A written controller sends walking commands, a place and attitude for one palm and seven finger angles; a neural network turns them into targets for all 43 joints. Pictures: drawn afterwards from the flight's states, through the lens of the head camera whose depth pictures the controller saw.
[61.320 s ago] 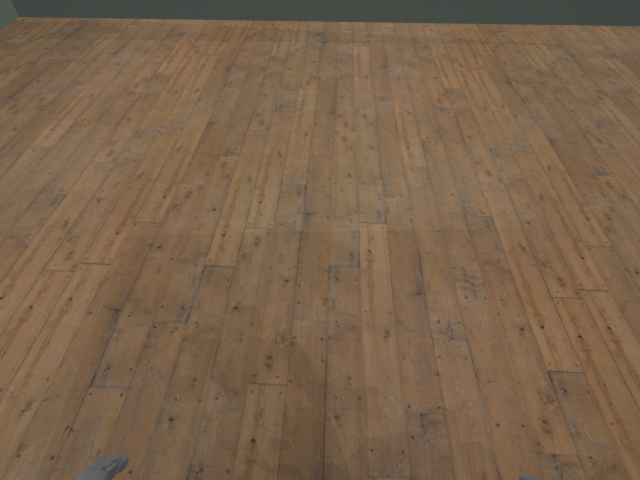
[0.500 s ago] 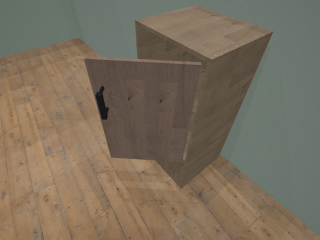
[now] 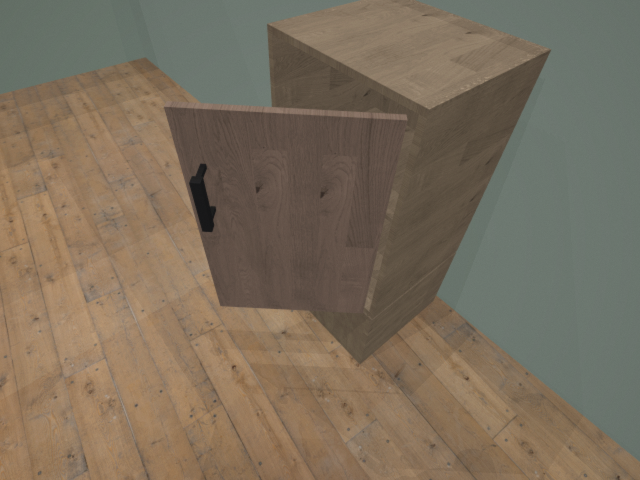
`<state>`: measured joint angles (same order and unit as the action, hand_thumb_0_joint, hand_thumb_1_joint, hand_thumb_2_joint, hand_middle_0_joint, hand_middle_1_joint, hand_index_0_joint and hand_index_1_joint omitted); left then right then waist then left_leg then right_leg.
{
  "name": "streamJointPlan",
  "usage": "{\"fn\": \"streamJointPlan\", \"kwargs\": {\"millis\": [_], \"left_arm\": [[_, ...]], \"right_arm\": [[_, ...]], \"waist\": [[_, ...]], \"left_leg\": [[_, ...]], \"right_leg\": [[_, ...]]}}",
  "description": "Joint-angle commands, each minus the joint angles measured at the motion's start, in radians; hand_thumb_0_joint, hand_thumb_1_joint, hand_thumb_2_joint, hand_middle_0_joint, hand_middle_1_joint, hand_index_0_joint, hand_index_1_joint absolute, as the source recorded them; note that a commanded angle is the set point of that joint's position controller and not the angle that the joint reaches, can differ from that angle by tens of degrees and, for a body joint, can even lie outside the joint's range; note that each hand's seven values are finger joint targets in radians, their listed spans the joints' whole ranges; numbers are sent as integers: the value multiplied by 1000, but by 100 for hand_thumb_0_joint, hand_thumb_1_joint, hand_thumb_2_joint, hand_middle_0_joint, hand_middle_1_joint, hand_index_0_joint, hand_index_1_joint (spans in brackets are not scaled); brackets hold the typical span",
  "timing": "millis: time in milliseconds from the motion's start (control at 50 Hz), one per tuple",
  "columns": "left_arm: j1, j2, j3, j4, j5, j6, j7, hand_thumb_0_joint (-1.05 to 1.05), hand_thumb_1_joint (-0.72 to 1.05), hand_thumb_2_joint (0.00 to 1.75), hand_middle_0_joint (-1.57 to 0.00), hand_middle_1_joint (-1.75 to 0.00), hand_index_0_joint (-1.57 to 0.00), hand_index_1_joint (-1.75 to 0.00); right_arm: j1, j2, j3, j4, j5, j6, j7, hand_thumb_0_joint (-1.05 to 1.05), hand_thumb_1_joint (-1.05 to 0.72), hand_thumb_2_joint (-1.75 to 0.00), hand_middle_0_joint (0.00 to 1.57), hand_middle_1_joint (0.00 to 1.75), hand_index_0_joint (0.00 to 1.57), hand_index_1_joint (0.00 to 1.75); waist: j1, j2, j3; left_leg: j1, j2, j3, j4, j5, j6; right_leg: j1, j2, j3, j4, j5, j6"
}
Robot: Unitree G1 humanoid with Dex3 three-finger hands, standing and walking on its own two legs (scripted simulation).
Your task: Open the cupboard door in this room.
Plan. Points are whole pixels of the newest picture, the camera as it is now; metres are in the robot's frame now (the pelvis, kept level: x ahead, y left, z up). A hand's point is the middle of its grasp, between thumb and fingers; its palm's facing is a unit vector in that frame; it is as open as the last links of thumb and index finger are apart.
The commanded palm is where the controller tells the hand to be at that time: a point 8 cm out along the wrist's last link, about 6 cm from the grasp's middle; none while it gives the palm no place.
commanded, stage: look again from close up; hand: left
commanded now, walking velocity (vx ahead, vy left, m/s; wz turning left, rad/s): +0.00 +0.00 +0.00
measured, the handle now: (205, 198) +0.59 +0.25 -0.02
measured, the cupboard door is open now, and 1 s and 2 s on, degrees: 47 47 47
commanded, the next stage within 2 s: raise the hand with hooked fingers in 0.42 s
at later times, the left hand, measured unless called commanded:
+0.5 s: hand out of the picture +0.02 +0.16 -0.18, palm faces +0.01 -0.99 -0.16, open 7.4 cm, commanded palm none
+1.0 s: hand (187, 466) +0.16 +0.18 -0.09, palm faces +0.13 -0.99 -0.02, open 8.9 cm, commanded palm +0.16 +0.23 -0.05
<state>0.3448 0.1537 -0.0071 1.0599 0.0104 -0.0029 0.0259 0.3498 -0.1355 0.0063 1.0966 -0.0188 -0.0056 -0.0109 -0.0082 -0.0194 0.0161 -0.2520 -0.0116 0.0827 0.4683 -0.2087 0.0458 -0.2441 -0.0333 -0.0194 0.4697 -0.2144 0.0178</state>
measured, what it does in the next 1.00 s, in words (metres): lowers itself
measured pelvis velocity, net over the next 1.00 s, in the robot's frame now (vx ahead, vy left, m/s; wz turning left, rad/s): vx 0.01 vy -0.04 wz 0.04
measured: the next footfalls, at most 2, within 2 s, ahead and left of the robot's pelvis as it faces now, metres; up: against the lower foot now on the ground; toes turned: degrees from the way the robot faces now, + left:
none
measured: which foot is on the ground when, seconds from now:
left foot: down 0.00-1.00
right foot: down 0.00-1.00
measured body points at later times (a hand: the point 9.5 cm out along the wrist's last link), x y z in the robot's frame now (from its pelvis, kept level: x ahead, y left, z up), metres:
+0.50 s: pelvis +0.02 +0.00 +0.00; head +0.03 +0.01 +0.45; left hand +0.03 +0.22 -0.16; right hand +0.03 -0.23 -0.15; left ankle +0.03 +0.09 -0.74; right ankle +0.02 -0.13 -0.74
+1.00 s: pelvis +0.01 -0.04 -0.09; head +0.06 -0.01 +0.36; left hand +0.15 +0.23 -0.09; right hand +0.26 -0.28 -0.11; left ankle +0.03 +0.09 -0.74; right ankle +0.02 -0.13 -0.74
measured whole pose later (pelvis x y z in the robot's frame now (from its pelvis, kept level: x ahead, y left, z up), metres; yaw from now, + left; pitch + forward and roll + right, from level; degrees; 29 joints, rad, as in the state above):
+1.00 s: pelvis +0.01 -0.04 -0.09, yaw +2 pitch +13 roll -1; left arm 0.50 0.22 0.22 0.16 -0.27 -0.51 -0.33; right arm 0.14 -0.26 -0.07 0.49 0.01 -0.24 -0.01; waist 0.03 -0.07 -0.13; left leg -0.87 0.04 0.00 1.17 -0.53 -0.02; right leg -0.83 -0.01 -0.09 1.16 -0.56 -0.05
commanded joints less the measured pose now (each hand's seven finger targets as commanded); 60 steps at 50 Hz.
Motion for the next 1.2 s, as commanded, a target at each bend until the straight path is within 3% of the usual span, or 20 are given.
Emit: {"fn": "streamJointPlan", "kwargs": {"millis": [0,480,500,520,540,560,580,620,660,680,720,740,760,800,860,920,1000,1080,1140,1180], "left_arm": [[53,78,9,-24,4,-25,13,0,90,90,-20,-30,-20,-30],[30,77,6,6,5,-26,17,0,90,90,-20,-30,-20,-30],[69,113,6,44,19,-30,53,0,90,90,-20,-30,-20,-30],[-674,326,131,-1575,-199,-236,51,0,88,89,-20,-32,-20,-32],[-237,247,118,-1300,-115,-173,91,0,85,88,-20,-33,-20,-33],[-188,169,62,-1180,-124,-121,128,0,83,87,-21,-34,-21,-34],[99,-76,-70,-942,-140,-27,124,0,81,86,-21,-36,-21,-36],[-61,-19,-59,-1160,-178,-103,87,0,76,84,-21,-39,-21,-39],[4,1,-4,-970,-159,-195,46,0,71,82,-21,-42,-21,-42],[56,-15,21,-891,-165,-253,8,0,69,81,-22,-43,-22,-43],[232,-11,91,-814,-206,-396,-107,0,64,79,-22,-47,-22,-47],[300,25,145,-813,-227,-466,-172,0,62,78,-22,-48,-22,-48],[337,96,227,-770,-239,-517,-241,0,60,77,-22,-50,-22,-50],[280,168,287,-803,-251,-605,-354,0,55,75,-22,-53,-22,-53],[195,249,363,-982,-271,-602,-378,0,48,72,-23,-57,-23,-57],[64,241,367,-1268,-327,-629,-350,0,41,69,-24,-62,-24,-62],[-90,211,262,-1452,-331,-705,-354,0,32,65,-24,-68,-24,-68],[-141,222,215,-1239,-338,-625,-468,0,22,61,-25,-74,-25,-74],[-71,302,326,-1063,-356,-454,-539,0,15,58,-25,-78,-25,-78],[-4,344,409,-1036,-394,-342,-562,0,11,56,-26,-81,-26,-81]], "right_arm": [[17,-113,-24,-36,8,-24,-8,0,-90,-90,20,30,20,30],[-41,-112,-20,0,11,-28,-15,0,-90,-90,20,30,20,30],[-113,-154,-20,-68,19,-32,-9,0,-90,-90,20,30,20,30],[-84,-303,-39,-442,67,-172,-48,0,-90,-90,20,30,20,30],[-176,-206,-3,-376,66,-269,-80,0,-90,-90,20,30,20,30],[-156,-205,-18,-319,65,-302,-79,0,-90,-90,20,30,20,30],[-134,-167,-22,-313,77,-300,-65,0,-90,-90,20,30,20,30],[-160,-235,-33,-427,77,-334,-66,0,-90,-90,20,30,20,30],[-147,-250,-48,-464,54,-344,-54,0,-90,-90,20,30,20,30],[-144,-247,-58,-481,42,-338,-44,0,-90,-90,20,30,20,30],[-171,-239,-82,-538,30,-338,-22,0,-90,-90,20,30,20,30],[-192,-239,-95,-565,25,-334,-9,0,-90,-90,20,30,20,30],[-201,-251,-106,-591,27,-320,11,0,-90,-90,20,30,20,30],[-243,-252,-112,-657,28,-304,25,0,-90,-90,20,30,20,30],[-245,-234,-112,-718,30,-274,22,0,-90,-90,20,30,20,30],[-226,-208,-105,-751,32,-269,10,0,-90,-90,20,30,20,30],[-178,-214,-89,-687,24,-286,-25,0,-90,-90,20,30,20,30],[-153,-246,-74,-631,45,-304,-51,0,-90,-90,20,30,20,30],[-172,-257,-75,-655,68,-289,-69,0,-90,-90,20,30,20,30],[-191,-252,-71,-699,74,-267,-70,0,-90,-90,20,30,20,30]], "waist": [[9,31,52],[6,19,64],[33,43,68],[-94,222,-447],[15,312,-385],[-18,244,-281],[-33,138,-99],[-53,94,14],[-60,-99,86],[-39,-233,64],[32,-358,-13],[64,-334,-63],[92,-202,-93],[88,-46,-170],[115,77,-310],[75,207,-433],[-33,202,-402],[-97,73,-294],[-41,-41,-342],[25,-32,-416]], "left_leg": [[-50,116,-148,-156,-119,-5],[57,121,-107,-143,65,-11],[26,149,-75,25,179,-39],[305,32,-117,-73,240,-62],[320,80,-100,-99,313,-65],[187,76,-111,-113,152,-88],[73,85,-140,-139,-13,-69],[-63,56,-162,-68,-209,-44],[-183,25,-157,47,-224,-40],[-245,24,-148,108,-206,-46],[-362,13,-110,229,-173,-54],[-400,1,-87,282,-139,-60],[-405,-13,-70,325,-83,-72],[-462,-29,-49,418,-49,-72],[-514,-26,-37,493,-31,-52],[-461,-6,-55,552,3,-35],[-478,20,-98,643,-30,-16],[-598,31,-116,696,-106,-10],[-675,19,-100,670,-138,-7],[-652,6,-94,639,-88,-11]], "right_leg": [[12,-61,83,-83,-2,-51],[25,-68,86,-101,110,-38],[-2,-101,98,-86,222,-34],[84,15,-27,18,209,-46],[13,30,-33,97,10,-64],[-49,32,-60,119,-79,-49],[-134,30,-77,107,-116,-42],[-158,20,-72,53,-108,-36],[-270,28,-87,75,-187,-33],[-329,36,-104,126,-230,-33],[-403,40,-101,224,-281,-36],[-397,40,-84,265,-253,-43],[-370,36,-68,320,-170,-60],[-379,24,-45,416,-74,-69],[-388,28,2,505,-28,-64],[-410,32,35,512,-2,-53],[-543,46,66,509,-67,-50],[-585,51,81,479,-130,-31],[-478,26,125,412,-226,-11],[-351,3,146,398,-153,0]]}}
